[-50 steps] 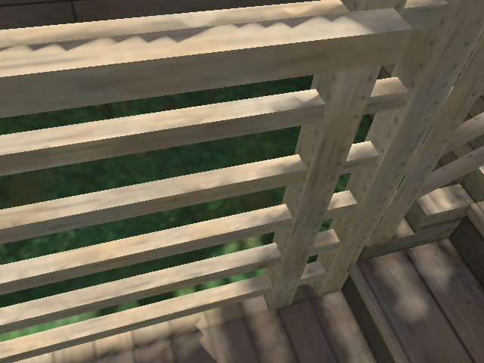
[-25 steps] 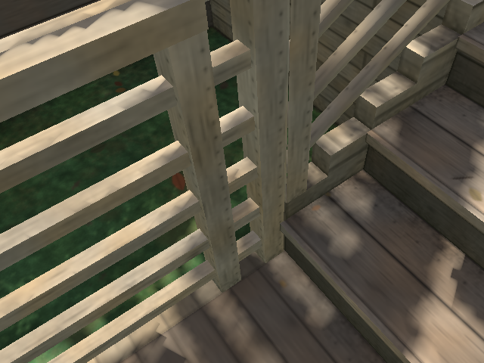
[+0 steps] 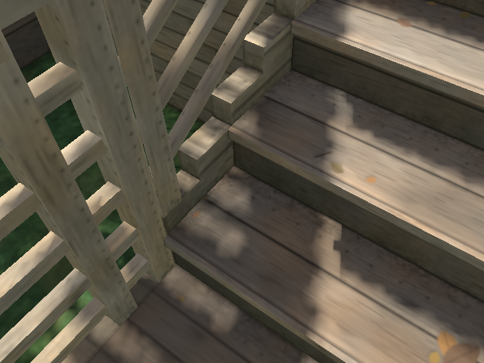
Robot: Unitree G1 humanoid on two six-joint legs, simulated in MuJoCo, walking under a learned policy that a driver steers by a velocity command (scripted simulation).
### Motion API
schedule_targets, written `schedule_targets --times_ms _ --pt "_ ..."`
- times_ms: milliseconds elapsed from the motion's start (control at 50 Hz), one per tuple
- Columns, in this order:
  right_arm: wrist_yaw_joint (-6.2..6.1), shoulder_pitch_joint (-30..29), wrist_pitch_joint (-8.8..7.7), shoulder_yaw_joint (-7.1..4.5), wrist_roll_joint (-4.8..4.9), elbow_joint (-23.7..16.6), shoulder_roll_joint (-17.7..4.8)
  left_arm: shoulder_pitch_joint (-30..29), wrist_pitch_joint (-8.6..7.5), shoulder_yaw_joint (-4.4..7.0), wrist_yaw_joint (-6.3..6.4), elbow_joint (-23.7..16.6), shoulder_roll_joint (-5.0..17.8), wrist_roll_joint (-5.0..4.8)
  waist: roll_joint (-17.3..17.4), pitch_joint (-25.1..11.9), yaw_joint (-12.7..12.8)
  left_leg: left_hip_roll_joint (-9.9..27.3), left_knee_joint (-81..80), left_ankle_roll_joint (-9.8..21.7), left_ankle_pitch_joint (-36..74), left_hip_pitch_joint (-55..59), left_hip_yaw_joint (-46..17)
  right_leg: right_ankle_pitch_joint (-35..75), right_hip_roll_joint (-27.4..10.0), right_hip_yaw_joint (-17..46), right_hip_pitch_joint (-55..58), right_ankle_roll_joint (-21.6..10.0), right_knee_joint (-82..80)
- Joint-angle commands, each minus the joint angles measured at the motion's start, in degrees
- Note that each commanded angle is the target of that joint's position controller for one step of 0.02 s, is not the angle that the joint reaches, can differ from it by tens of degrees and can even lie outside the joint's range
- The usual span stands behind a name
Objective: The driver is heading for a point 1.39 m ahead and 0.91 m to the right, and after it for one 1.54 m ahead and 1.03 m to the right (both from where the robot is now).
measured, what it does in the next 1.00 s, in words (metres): steps on the spot, turning right: left foot, then right foot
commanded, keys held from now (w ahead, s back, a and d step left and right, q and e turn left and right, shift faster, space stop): e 0.80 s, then no key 0.04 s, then w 0.16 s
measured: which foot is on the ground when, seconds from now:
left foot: up 0.00-0.48, down 0.50-0.90, up 0.92-1.00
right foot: down 0.00-0.50, up 0.52-0.88, down 0.90-1.00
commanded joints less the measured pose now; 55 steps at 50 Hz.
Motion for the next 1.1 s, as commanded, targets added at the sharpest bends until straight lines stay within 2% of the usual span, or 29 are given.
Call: schedule_targets --times_ms 20,40,80,100,120,200,280,420,480,500,520,540,560,580,620,680,740,780,820,860,880,900,920,940,980,1000,1020,1040,1100 --pt "1.01 -0.72 0.54 0.55 0.19 -7.61 0.03 6.99 -3.11 3.75 1.14 -3.12 17.67 0.5 -18.91 -5.87 2.76 -6.1 20.43 -0.4 -17.3 -26.4 -1.55 18.77 -20.68 36.18 19.58 -8.7 -16.83" --pt "0.46 -1.74 1.06 0.01 0.57 -7.83 -3.17 10.1 -3.0 4.55 1.35 -2.03 17.66 -0.09 -16.16 -11.79 6.08 -5.52 26.75 0.18 -15.16 -23.75 -9.18 24.09 -21.3 37.33 19.73 -15.14 -16.56" --pt "-0.18 -2.74 0.74 -0.51 0.52 -5.3 -5.01 6.38 -2.83 2.65 2.38 -1.06 11.54 -0.05 -8.41 -5.52 3.58 -3.41 28.4 0.52 -6.84 -24.5 -9.93 25.46 -15.8 26.41 16.76 -14.38 -14.52" --pt "-1.54 -7.78 -1.21 -1.67 0.62 -6.02 -7.46 0.19 -4.3 2.63 2.78 -3.9 11.22 -2.44 -6.23 -7.32 3.07 -4.92 31.06 -0.22 -5.38 -27.84 -12.69 15.37 -15.23 30.94 15.58 -14.62 -13.64" --pt "-1.94 -7.63 -1.81 -1.87 0.65 -5.89 -8.01 -2.18 -4.75 2.13 3.19 -4.7 10.6 -2.82 -5.82 -7.85 1.82 -4.03 30.01 -0.34 -1.49 -27.75 -14.21 14.94 -14.41 28.88 14.99 -13.3 -13.91" --pt "-2.24 -5.58 -2.16 -0.99 0.19 -3.06 -5.13 -1.39 -5.8 1.96 4.13 -4.97 8.86 -1.86 -6.03 -9.39 1.33 -6.75 26.04 -1.81 6.66 -24.42 -13.35 21.35 -11.19 23.27 10.02 -12.16 -12.57" --pt "-1.79 -9.77 -1.97 0.44 0.78 -4.64 -2.49 0.66 -4.98 2.18 4.5 -4.02 9.22 -2.48 -7.36 -9.74 2.86 -8.82 18.15 -2.33 6.77 -23.77 -12.87 23.31 -9.62 24.46 9.01 -12.57 -10.09" --pt "-1.69 -12.37 -2.8 1.25 2.79 -5.12 -3.37 -0.88 -3.29 2.17 4.57 -5.49 9.51 -2.5 -10.37 -10.2 2.98 -10.57 8.32 -0.67 2.22 -18.45 -14.04 26.4 -8.61 31.2 10.84 -11.17 -5.95" --pt "-0.21 -8.5 -4.55 0.03 2.92 -3.05 -4.58 -3.85 -2.52 2.68 4.58 -6.5 9.88 -2.83 -10.69 -9.11 0.04 -11.54 -9.27 1.21 12.05 -4.05 -10.92 20.56 -4.52 29.56 5.09 -8.64 -4.26" --pt "-0.03 -6.84 -4.85 -0.83 2.05 -2.45 -6.5 -2.23 -2.86 2.1 4.55 -6.22 7.47 -2.75 -8.56 -9.67 0.1 -6.85 -12.78 3.34 18.16 4.74 -13.81 11.62 -2.12 27.4 -0.22 -6.18 -0.91" --pt "-0.4 -6.08 -4.31 -1.71 0.43 -3.33 -10.63 1.94 -3.42 1.16 4.43 -5.68 3.23 -2.06 4.64 -11.12 2.36 6.15 -13.72 9.25 34.56 13.43 -25.36 -12.27 4.82 17.96 -9.26 -2.04 12.85" --pt "-0.17 -3.37 -3.82 -1.84 -1.06 -2.28 -11.1 1.25 -4.7 1.88 4.13 -7.75 7.53 -1.79 14.22 -12.56 2.39 16.32 -15.54 21.22 45.92 13.47 -37.66 -24.84 8.32 11.65 -18.14 1.6 22.84" --pt "-0.59 -3.8 -3.5 -1.89 0.19 -2.44 -9.34 -0.63 -5.56 3.01 3.92 -7.05 11.32 -1.82 10.84 -11.86 0.99 17.6 -16.63 23.1 40.51 12.5 -37.58 -21.09 3.0 10.45 -20.43 3.49 31.53" --pt "-0.96 -5.61 -3.46 -1.48 0.5 -2.67 -7.45 -2.56 -5.02 3.4 4.04 -6.28 11.53 -2.46 8.27 -10.17 0.62 12.83 -16.03 19.51 35.62 11.53 -30.87 -16.4 1.31 9.46 -20.99 4.1 33.62" --pt "-1.39 -8.07 -3.56 -0.88 1.61 -2.82 -5.6 -1.24 -3.33 2.49 3.96 -5.26 7.84 -1.9 5.97 -9.61 1.26 8.12 -14.87 15.9 38.03 10.39 -21.51 -10.12 0.87 5.9 -20.5 5.45 35.01" --pt "-1.39 -7.16 -2.97 -1.42 1.48 -1.52 -6.89 -3.73 -2.57 1.31 3.46 -6.94 4.02 -2.62 7.43 -9.82 0.43 5.74 -16.08 14.99 38.96 7.89 -13.77 -5.65 0.04 1.51 -15.67 4.52 28.72" --pt "-1.0 -7.1 -2.13 -1.76 0.88 -0.33 -8.19 -4.25 -2.74 0.9 3.01 -7.48 4.07 -2.38 9.77 -9.72 -0.08 6.0 -18.09 14.36 31.32 7.39 -10.97 -5.06 -1.41 1.38 -11.29 3.2 18.76" --pt "-1.32 -7.39 -1.84 -2.2 2.53 -0.09 -9.73 -3.78 -3.22 0.28 2.51 -7.73 3.8 -1.96 10.61 -9.65 0.29 8.58 -18.97 14.88 28.79 7.14 -11.93 -5.48 -1.89 0.5 -6.88 2.62 11.95" --pt "-1.45 -7.26 -1.79 -2.7 2.89 0.44 -11.18 -3.5 -2.63 0.08 2.53 -7.89 3.52 -1.89 10.6 -9.17 0.39 9.36 -16.47 14.61 31.31 8.24 -11.51 -5.82 -2.01 -0.56 -4.6 1.36 4.6" --pt "-0.85 -6.61 -1.99 -2.21 4.42 1.2 -10.47 -0.06 -1.76 0.98 2.7 -6.17 4.87 -3.11 9.61 -10.5 1.58 8.3 -13.94 12.39 24.62 6.01 -9.88 1.91 0.22 -3.23 4.15 -0.92 -5.69" --pt "1.6 0.38 -1.72 -1.41 0.86 4.64 -8.15 8.09 -1.92 -0.18 1.3 -2.25 3.96 2.06 8.65 -11.15 3.72 4.39 -6.95 7.86 20.79 3.54 -5.02 1.92 0.26 0.77 13.41 -2.04 -15.68" --pt "3.16 1.47 -1.81 -0.3 -0.71 3.84 -3.08 8.94 -3.09 0.11 0.98 -0.85 6.23 3.06 -4.41 -11.31 3.3 0.07 2.36 3.39 1.19 -8.16 -0.82 5.92 -8.1 10.97 22.35 -1.68 -18.03" --pt "4.17 0.41 -1.34 1.22 -1.1 -0.4 0.77 8.27 -3.41 1.28 1.12 -2.24 13.85 1.95 -20.3 -10.8 2.34 -6.74 10.26 1.31 -15.75 -21.39 0.4 12.96 -21.77 29.41 23.75 -8.21 -19.6" --pt "3.93 -2.73 -0.61 -0.02 -1.04 0.79 -4.72 10.48 -3.68 1.96 1.88 -0.92 12.54 1.57 -13.75 -9.82 5.9 -5.29 16.94 2.08 -13.55 -21.65 -6.32 6.07 -21.8 28.83 21.28 -12.22 -20.27" --pt "4.96 -4.64 -0.75 -0.49 0.95 1.78 -6.02 6.65 -3.38 -0.14 1.75 1.45 7.23 0.91 -11.23 -3.21 3.02 -4.1 16.41 3.18 -4.35 -19.99 -7.99 -5.33 -14.65 21.21 15.55 -9.03 -23.62" --pt "5.23 -2.93 -1.28 -0.77 0.29 3.0 -6.6 4.44 -4.19 -0.28 1.94 1.32 7.04 0.78 -13.45 -1.94 1.81 -4.57 16.16 2.77 0.23 -17.07 -6.5 -2.86 -12.06 17.35 12.46 -7.51 -24.81" --pt "3.12 -7.62 -3.25 -1.56 2.82 1.53 -9.48 2.47 -5.63 1.02 3.35 -0.63 9.21 -2.95 -11.81 -2.77 3.79 -3.87 20.04 2.32 1.64 -20.38 -8.18 -4.72 -14.09 18.36 13.71 -10.96 -24.53" --pt "2.02 -8.69 -4.18 -1.07 3.8 1.08 -8.26 3.92 -6.31 0.17 4.03 0.58 7.21 -3.39 -10.28 -1.8 3.75 -2.86 19.79 3.2 3.25 -24.42 -9.57 -6.45 -14.97 19.7 16.79 -12.14 -25.63" --pt "1.86 -8.65 -6.5 0.34 2.46 1.29 -3.83 6.01 -7.55 0.18 4.32 2.09 5.81 -2.54 -7.47 -1.28 3.86 -3.85 10.39 3.31 8.4 -22.96 -8.33 0.8 -13.14 15.65 17.53 -12.19 -26.36"
Next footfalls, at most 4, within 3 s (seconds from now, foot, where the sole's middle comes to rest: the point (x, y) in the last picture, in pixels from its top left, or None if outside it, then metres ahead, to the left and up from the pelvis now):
0.50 left None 0.16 0.12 -0.76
0.90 right None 0.03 -0.12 -0.76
1.34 left None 0.28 -0.02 -0.76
1.82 right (427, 349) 0.42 -0.39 -0.59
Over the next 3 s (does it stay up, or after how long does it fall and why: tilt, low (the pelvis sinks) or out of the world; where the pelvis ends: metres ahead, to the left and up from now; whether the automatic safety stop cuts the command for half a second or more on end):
stays up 0.90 -0.62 0.46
